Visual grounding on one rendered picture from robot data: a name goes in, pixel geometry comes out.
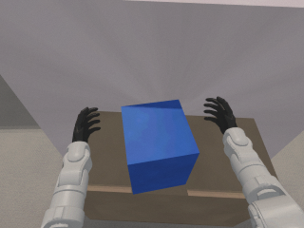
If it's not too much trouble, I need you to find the left robot hand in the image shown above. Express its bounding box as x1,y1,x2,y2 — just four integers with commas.
72,107,101,143

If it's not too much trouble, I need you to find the robot left forearm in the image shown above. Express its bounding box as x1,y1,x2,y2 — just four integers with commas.
40,141,93,228

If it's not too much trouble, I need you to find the right robot upper arm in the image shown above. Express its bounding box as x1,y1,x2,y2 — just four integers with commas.
248,195,304,228

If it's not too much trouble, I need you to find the right robot hand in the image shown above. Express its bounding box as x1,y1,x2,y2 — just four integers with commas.
203,96,238,135

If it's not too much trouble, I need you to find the pedestal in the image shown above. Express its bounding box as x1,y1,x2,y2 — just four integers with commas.
83,111,279,227

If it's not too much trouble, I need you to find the robot right forearm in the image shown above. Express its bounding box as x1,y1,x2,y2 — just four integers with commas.
222,127,304,218

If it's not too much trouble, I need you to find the carton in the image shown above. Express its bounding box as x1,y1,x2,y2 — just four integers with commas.
121,99,200,195

